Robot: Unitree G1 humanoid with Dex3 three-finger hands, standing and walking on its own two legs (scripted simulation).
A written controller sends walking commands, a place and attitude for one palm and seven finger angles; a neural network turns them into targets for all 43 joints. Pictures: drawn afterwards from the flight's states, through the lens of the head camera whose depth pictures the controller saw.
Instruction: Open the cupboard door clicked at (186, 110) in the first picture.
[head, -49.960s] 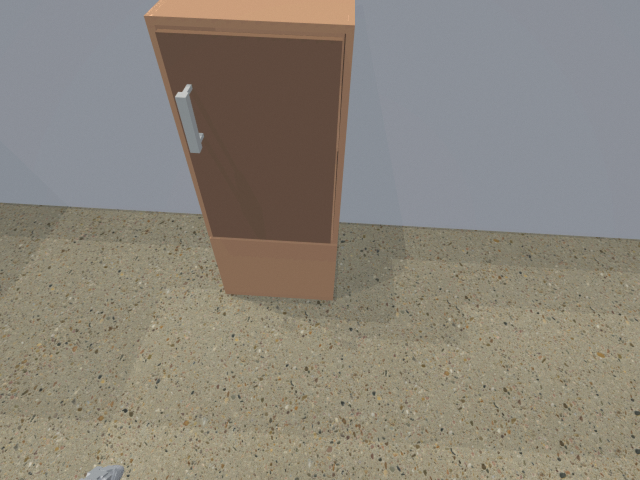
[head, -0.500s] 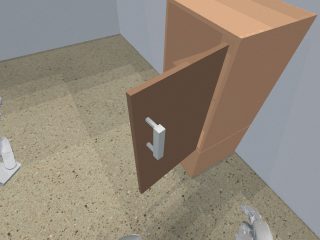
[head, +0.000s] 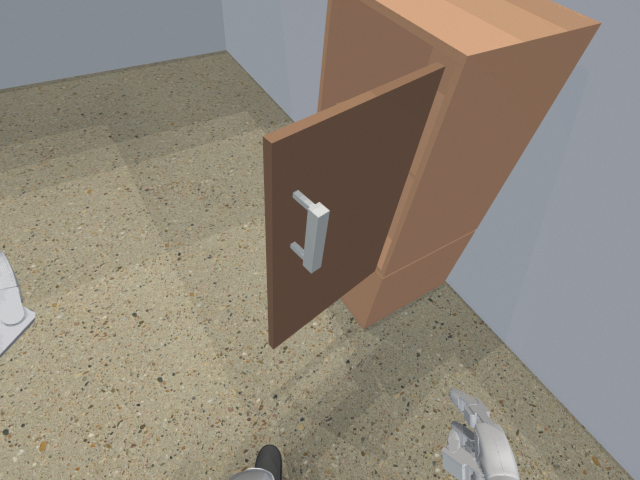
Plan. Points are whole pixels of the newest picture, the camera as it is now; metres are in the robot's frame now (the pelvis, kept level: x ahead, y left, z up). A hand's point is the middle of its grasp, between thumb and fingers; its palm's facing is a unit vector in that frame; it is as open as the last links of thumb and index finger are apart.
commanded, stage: stop stepping back and stand still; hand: left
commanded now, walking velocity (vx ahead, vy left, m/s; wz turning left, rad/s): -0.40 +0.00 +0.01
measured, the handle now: (306, 232) +0.46 +0.07 +0.02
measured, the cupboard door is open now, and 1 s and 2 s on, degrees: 100 100 100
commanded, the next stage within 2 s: let the arm hang, fingers relaxed in 0.78 s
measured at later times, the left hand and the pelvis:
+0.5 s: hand out of the picture +0.11 +0.26 +0.18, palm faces +0.47 -0.79 -0.39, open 7.4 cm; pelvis -0.09 +0.00 +0.01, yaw -2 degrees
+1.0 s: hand out of the picture +0.10 +0.26 +0.01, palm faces +0.25 -0.86 -0.44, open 7.4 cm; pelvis -0.11 +0.00 -0.01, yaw +1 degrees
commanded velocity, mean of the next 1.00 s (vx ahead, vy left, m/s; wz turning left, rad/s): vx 0.09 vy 0.00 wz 0.00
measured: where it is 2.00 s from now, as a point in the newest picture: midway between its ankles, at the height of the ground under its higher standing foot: outside the picture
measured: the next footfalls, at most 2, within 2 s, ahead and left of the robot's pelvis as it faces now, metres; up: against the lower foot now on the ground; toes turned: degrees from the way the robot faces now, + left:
right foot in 0.02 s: -0.06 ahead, -0.10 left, +0.00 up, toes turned -3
left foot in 0.52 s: -0.05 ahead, +0.12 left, +0.00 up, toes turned +1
